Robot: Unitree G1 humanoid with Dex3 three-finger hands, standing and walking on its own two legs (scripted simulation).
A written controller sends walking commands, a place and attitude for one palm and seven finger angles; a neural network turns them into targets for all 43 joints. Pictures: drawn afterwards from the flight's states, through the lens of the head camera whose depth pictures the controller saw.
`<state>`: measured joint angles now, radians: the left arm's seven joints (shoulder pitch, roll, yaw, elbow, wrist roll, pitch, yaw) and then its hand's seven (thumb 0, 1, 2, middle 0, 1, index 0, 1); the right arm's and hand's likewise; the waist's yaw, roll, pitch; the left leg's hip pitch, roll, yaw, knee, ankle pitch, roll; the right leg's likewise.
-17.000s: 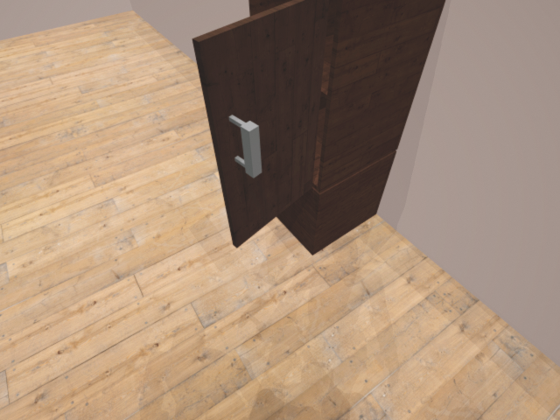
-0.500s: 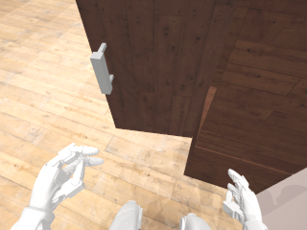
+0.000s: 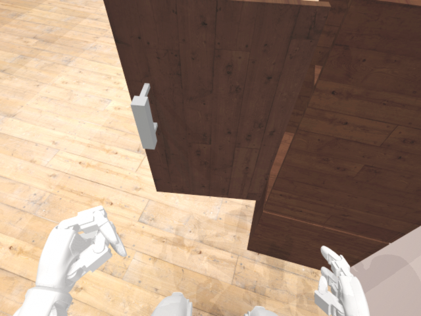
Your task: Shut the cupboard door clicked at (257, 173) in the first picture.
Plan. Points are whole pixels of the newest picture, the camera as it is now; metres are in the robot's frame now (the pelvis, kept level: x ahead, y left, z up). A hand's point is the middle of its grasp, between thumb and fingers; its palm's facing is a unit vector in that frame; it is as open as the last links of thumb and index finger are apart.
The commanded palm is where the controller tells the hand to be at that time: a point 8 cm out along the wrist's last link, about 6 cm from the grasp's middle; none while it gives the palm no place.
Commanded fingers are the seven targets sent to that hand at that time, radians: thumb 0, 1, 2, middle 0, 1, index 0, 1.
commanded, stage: raise the hand and make a fist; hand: left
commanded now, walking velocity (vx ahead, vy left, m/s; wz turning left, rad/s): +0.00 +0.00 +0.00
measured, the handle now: (148, 116) +0.48 +0.17 +0.10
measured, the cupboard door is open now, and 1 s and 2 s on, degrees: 100 100 100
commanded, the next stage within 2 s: bring the fist close to the handle in 0.76 s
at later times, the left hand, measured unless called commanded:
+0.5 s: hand (104, 229) +0.23 +0.18 +0.10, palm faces -0.04 -1.00 -0.04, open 3.1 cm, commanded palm +0.20 +0.24 +0.10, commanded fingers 0.00 0.90 0.90 -1.30 -1.50 -1.30 -1.50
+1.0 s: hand (118, 226) +0.24 +0.17 +0.10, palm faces -0.03 -1.00 -0.05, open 3.1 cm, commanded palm +0.23 +0.22 +0.10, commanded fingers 0.00 0.90 0.90 -1.30 -1.50 -1.30 -1.50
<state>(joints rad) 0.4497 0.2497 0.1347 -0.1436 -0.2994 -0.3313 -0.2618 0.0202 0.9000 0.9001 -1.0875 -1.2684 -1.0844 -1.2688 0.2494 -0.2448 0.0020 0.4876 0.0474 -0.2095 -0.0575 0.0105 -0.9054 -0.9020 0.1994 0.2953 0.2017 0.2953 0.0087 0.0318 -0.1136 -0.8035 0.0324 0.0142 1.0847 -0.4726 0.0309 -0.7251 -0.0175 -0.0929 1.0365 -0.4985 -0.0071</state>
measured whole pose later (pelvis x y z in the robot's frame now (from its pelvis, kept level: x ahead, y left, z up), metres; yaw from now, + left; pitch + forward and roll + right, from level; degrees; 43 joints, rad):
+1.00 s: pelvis +0.01 -0.02 +0.02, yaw +1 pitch +8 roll -1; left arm 0.31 0.26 0.16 -0.01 -0.31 -0.28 -0.28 0.02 0.90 0.90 -1.30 -1.50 -1.30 -1.50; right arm 0.26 -0.26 0.03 0.54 0.05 -0.23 -0.05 0.01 -0.90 -0.90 0.20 0.30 0.20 0.30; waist 0.01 0.05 -0.10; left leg -0.67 0.03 0.01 0.95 -0.42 0.00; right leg -0.60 -0.01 -0.10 0.93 -0.47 -0.03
